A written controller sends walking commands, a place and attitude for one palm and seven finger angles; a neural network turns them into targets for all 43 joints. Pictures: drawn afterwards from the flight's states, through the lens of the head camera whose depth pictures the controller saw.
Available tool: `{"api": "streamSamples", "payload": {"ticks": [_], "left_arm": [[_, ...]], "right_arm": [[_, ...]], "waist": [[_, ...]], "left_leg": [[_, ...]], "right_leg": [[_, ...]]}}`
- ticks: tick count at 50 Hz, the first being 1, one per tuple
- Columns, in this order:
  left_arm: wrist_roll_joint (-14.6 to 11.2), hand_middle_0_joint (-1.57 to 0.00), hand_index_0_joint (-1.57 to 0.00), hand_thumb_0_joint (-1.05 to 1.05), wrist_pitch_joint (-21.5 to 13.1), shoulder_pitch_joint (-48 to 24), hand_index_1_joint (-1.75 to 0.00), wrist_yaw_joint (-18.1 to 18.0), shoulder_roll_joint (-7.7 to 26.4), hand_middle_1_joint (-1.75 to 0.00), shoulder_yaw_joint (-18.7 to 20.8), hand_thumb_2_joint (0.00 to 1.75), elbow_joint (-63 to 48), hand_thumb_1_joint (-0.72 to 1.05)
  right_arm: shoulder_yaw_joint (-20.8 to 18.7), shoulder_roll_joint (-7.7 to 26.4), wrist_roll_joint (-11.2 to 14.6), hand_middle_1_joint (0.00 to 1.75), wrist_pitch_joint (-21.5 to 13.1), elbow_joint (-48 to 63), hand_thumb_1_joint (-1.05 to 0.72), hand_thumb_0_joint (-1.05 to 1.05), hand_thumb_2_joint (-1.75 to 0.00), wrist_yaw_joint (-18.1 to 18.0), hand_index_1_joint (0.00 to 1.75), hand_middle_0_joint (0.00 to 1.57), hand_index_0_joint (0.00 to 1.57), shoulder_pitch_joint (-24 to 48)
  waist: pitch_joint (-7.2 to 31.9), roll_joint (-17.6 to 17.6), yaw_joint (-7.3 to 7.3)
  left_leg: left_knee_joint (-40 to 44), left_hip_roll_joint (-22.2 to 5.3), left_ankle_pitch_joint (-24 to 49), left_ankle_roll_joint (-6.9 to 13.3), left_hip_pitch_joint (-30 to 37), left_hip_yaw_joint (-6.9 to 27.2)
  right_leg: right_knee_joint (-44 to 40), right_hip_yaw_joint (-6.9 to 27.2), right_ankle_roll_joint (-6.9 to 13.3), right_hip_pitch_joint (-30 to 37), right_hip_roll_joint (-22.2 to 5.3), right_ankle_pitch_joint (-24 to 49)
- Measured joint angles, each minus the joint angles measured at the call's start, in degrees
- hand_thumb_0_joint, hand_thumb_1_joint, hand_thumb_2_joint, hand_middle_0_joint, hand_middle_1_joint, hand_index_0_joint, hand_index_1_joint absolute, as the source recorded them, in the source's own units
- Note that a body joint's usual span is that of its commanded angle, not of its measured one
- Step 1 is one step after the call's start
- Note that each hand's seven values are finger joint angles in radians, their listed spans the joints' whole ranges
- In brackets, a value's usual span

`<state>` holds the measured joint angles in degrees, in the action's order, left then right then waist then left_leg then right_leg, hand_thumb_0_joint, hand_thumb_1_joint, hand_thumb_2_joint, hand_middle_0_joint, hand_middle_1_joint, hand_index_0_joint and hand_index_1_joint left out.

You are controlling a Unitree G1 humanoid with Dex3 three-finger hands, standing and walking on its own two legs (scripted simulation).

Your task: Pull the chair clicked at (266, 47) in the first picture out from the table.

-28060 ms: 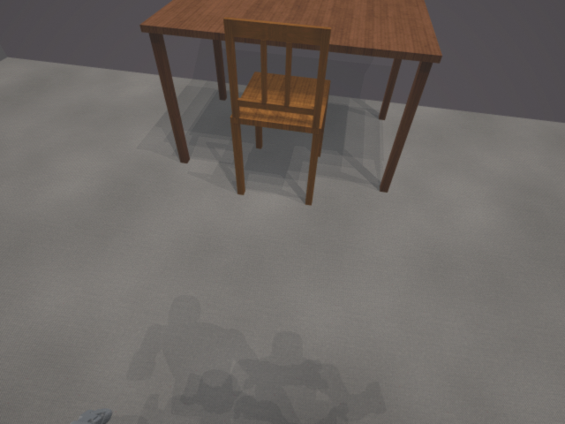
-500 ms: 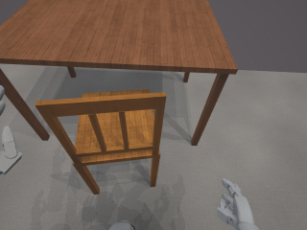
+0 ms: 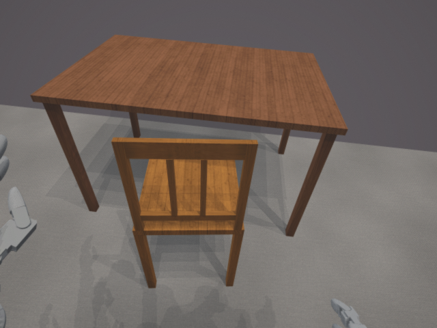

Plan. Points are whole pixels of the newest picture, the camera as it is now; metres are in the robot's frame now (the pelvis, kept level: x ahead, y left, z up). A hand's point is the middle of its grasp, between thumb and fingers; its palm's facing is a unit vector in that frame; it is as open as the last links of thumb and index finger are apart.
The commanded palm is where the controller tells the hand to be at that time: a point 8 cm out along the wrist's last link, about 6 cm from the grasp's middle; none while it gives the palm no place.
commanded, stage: stop stepping back and stand still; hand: left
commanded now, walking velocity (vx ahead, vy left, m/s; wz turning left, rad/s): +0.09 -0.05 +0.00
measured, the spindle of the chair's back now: (172, 188) +0.53 +0.17 -0.10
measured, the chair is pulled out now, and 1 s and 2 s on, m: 0.17 0.17 0.17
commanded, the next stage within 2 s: let the arm hang, fingers relaxed in 0.24 s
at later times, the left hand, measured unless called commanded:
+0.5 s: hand (92, 289) +0.20 +0.26 -0.05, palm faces +0.14 -0.91 -0.39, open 7.4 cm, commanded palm none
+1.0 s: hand out of the picture +0.02 +0.21 -0.16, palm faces +0.02 -0.97 -0.26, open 7.3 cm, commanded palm none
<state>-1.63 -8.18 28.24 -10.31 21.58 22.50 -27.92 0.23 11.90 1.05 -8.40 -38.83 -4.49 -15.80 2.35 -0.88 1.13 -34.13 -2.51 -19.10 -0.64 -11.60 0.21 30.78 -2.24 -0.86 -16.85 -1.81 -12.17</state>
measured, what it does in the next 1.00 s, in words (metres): stands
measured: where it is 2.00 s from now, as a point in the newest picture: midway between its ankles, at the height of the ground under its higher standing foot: outside the picture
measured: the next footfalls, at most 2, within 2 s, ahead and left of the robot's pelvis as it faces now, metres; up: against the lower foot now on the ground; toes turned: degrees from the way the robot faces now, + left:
none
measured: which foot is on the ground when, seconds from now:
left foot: down 0.00-1.00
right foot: down 0.00-1.00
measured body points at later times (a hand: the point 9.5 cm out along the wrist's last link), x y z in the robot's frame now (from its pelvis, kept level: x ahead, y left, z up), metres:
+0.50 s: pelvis +0.01 +0.01 -0.01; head +0.00 +0.00 +0.44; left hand +0.19 +0.30 -0.02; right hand +0.14 -0.24 -0.13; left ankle +0.00 +0.13 -0.73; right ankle +0.08 -0.13 -0.73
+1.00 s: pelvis +0.04 +0.01 +0.01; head +0.04 +0.01 +0.46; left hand +0.02 +0.27 -0.14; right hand +0.03 -0.20 -0.15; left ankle +0.00 +0.13 -0.73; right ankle +0.08 -0.13 -0.73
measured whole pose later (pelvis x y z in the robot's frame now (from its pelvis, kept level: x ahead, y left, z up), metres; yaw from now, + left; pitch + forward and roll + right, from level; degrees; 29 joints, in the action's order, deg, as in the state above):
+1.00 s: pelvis +0.04 +0.01 +0.01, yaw +0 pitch -1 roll +0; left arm 0.8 1.2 17.9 -1.5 11.8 0.6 62.3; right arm -0.4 8.6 -1.1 0.9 -59.9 -1.4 -18.5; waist -2.0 1.2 0.2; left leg -26.8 -0.5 -17.7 0.1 -7.9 -0.6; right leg 25.4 -0.3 -2.4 -14.4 -3.0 -9.8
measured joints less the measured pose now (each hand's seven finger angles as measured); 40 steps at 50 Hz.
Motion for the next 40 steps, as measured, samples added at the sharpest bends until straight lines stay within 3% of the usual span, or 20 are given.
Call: {"api": "streamSamples", "payload": {"ticks": [4, 7, 12, 17, 19, 21, 24, 28, 31, 35, 40], "left_arm": [[0.0, -0.21, -0.21, 0.01, 0.4, -2.8, -0.30, 0.0, -1.3, -0.30, -0.4, 0.90, 3.5, 0.89], [-0.4, -0.21, -0.20, 0.01, 1.3, -3.0, -0.30, 0.4, -1.3, -0.30, -1.1, 0.90, 4.1, 0.89], [-0.4, -0.21, -0.21, 0.01, 1.7, -0.1, -0.30, 1.1, -1.3, -0.30, -2.3, 0.90, 2.1, 0.89], [-0.2, -0.22, -0.21, 0.01, 0.7, 2.3, -0.30, 0.7, 0.8, -0.30, -0.5, 0.90, -1.2, 0.88], [1.7, -0.21, -0.21, 0.01, -1.7, -1.9, -0.30, 3.0, 1.7, -0.30, -3.2, 0.90, 7.3, 0.89], [2.8, -0.21, -0.20, 0.00, 1.7, -6.8, -0.30, 6.1, 0.3, -0.30, -7.4, 0.90, 20.7, 0.89], [3.6, -0.20, -0.20, 0.00, 8.1, -11.3, -0.30, 8.4, -3.5, -0.30, -13.2, 0.90, 41.8, 0.90], [3.7, -0.20, -0.19, 0.00, 12.3, -12.6, -0.29, 9.5, -8.7, -0.29, -19.0, 0.90, 61.8, 0.90], [3.2, -0.20, -0.19, 0.01, 12.9, -11.5, -0.29, 9.9, -12.2, -0.29, -22.1, 0.90, 71.5, 0.91], [2.4, -0.21, -0.21, -0.04, 10.9, -11.7, -0.30, 8.6, -10.8, -0.30, -20.4, 0.90, 77.5, 1.01], [2.6, -0.21, -0.20, -0.03, 10.4, -10.7, -0.30, 9.2, -9.0, -0.30, -21.0, 0.90, 84.0, 0.98]], "right_arm": [[1.0, -1.1, -0.2, 0.30, 0.6, 0.1, -0.90, 0.01, -0.90, 0.4, 0.30, 0.21, 0.20, 1.2], [1.6, -1.6, -0.4, 0.30, 1.0, 0.8, -0.90, 0.01, -0.90, 0.8, 0.30, 0.21, 0.20, 2.3], [1.8, -1.2, -0.8, 0.30, 1.6, 0.8, -0.90, 0.01, -0.90, 0.8, 0.30, 0.21, 0.20, 2.8], [1.2, -1.0, -0.7, 0.30, 0.8, 1.5, -0.90, 0.01, -0.90, 0.4, 0.30, 0.21, 0.20, 1.1], [-0.5, 0.3, -1.2, 0.30, -1.2, -1.8, -0.90, 0.01, -0.90, 2.4, 0.30, 0.21, 0.20, 1.4], [-1.5, 2.3, -1.7, 0.30, 1.7, -4.8, -0.90, 0.01, -0.90, 3.9, 0.30, 0.21, 0.20, 2.7], [-2.0, 3.4, -2.5, 0.30, 5.7, -7.2, -0.90, 0.01, -0.90, 4.7, 0.30, 0.20, 0.20, 3.7], [-1.4, 1.5, -3.1, 0.30, 8.1, -9.1, -0.90, 0.01, -0.90, 4.8, 0.30, 0.20, 0.20, 2.3], [-0.5, -0.4, -3.1, 0.30, 8.7, -11.4, -0.90, 0.01, -0.90, 4.5, 0.30, 0.20, 0.20, 0.7], [0.1, -2.5, -2.8, 0.30, 9.4, -14.9, -0.90, 0.01, -0.90, 3.9, 0.30, 0.20, 0.20, -1.5], [-0.3, -3.0, -2.5, 0.30, 9.9, -17.7, -0.90, 0.01, -0.90, 3.4, 0.30, 0.20, 0.20, -2.8]], "waist": [[0.9, 1.3, -0.26], [0.0, 1.2, -0.80], [-1.0, 0.6, -1.46], [-2.1, -0.7, -1.34], [-1.3, 0.2, -0.98], [-0.1, 1.9, -1.02], [0.7, 3.5, -2.19], [-1.5, 0.8, -3.23], [-3.4, -1.6, -2.85], [-5.2, -2.9, -1.21], [-5.2, -0.9, -0.84]], "left_leg": [[-1.4, -0.6, -2.7, 0.5, -0.8, 0.2], [-2.3, -0.5, -2.1, 0.9, -1.5, 0.3], [-1.6, -0.5, -0.7, 0.0, -1.1, 0.0], [0.9, 0.1, 0.5, -0.3, -0.1, -0.2], [-0.4, 0.9, 0.1, -0.2, -2.1, 0.6], [-2.1, 1.8, -0.6, 0.2, -4.1, 1.0], [-4.0, 2.9, -1.8, 0.8, -5.7, 1.0], [-3.7, 3.6, -2.3, 0.9, -4.3, 0.4], [-1.9, 3.0, -1.8, 0.9, -2.4, 0.0], [0.7, 2.0, -0.5, 0.4, -1.0, 0.6], [3.4, 1.7, 0.5, 0.5, 0.6, 0.4]], "right_leg": [[-0.1, 0.3, 0.5, -0.2, 1.1, -1.4], [-0.4, 0.7, 0.6, -0.5, 1.1, 1.9], [-0.4, 1.1, 0.1, -0.5, 1.3, 1.4], [-2.9, 1.5, -0.2, 0.4, 0.7, 4.1], [-1.0, 0.8, -0.7, -1.4, -0.2, 3.3], [1.5, 0.4, -1.2, -3.5, -1.2, 1.3], [4.5, 0.6, -1.5, -5.5, -2.2, -0.7], [6.3, 1.4, -1.8, -5.3, -2.9, -2.1], [4.5, 1.7, -1.8, -3.6, -2.3, -1.4], [0.3, 0.8, -1.2, -1.3, -1.3, 0.5], [-3.4, 0.8, -1.1, 0.7, -0.9, 2.1]]}}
